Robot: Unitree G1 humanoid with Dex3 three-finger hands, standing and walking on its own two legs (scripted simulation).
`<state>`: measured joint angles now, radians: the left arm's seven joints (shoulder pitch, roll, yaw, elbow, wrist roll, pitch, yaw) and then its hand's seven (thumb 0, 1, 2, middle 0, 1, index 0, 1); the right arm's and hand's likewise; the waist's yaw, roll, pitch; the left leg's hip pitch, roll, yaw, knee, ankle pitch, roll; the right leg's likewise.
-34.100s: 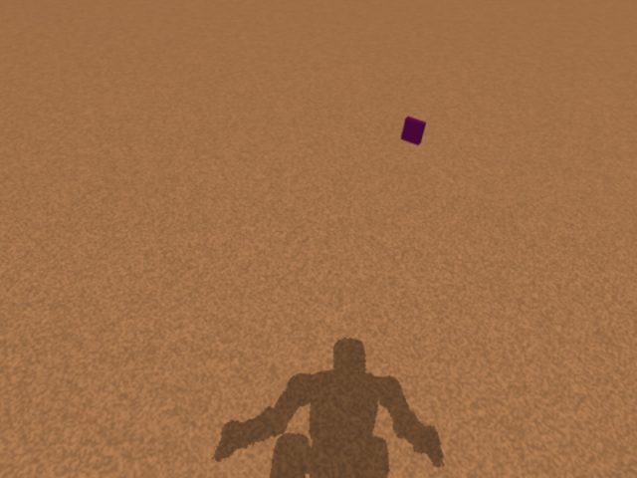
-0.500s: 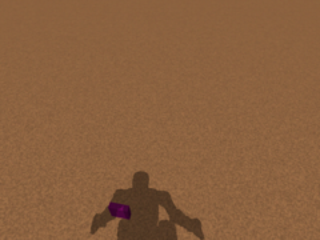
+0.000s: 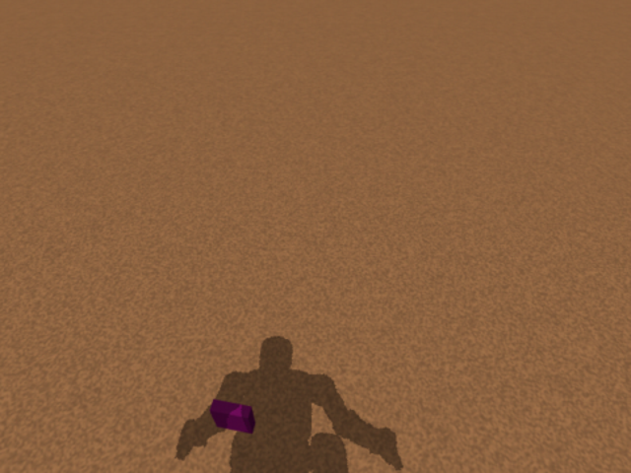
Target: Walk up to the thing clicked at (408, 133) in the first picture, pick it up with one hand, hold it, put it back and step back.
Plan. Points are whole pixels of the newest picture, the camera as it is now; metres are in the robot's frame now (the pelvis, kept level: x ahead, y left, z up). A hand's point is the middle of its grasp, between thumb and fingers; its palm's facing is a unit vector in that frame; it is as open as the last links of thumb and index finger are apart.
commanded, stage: stand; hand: left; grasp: from above
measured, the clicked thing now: (233, 417) +0.46 +0.23 -0.72
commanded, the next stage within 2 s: step back in 0.44 s
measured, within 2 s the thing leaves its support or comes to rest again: neither
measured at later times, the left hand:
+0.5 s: hand out of the picture +0.07 +0.25 -0.16, palm faces +0.01 -0.94 -0.35, open 7.4 cm
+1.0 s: hand out of the picture +0.05 +0.31 -0.18, palm faces -0.08 -0.93 -0.36, open 7.4 cm
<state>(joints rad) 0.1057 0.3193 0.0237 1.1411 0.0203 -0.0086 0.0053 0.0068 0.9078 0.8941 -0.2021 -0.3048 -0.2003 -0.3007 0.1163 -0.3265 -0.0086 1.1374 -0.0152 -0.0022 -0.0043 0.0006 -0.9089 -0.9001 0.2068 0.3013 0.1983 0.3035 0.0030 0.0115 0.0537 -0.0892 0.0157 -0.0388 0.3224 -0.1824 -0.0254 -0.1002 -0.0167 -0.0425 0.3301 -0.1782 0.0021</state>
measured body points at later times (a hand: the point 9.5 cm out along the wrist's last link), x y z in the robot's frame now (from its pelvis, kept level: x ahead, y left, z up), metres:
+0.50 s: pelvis -0.01 +0.00 +0.00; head +0.01 -0.01 +0.45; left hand +0.07 +0.30 -0.13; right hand +0.06 -0.30 -0.14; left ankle +0.00 +0.14 -0.75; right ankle +0.00 -0.12 -0.75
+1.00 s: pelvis -0.09 +0.06 -0.02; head -0.01 +0.08 +0.42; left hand +0.05 +0.36 -0.15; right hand -0.02 -0.26 -0.13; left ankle -0.06 +0.14 -0.75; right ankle -0.13 -0.08 -0.68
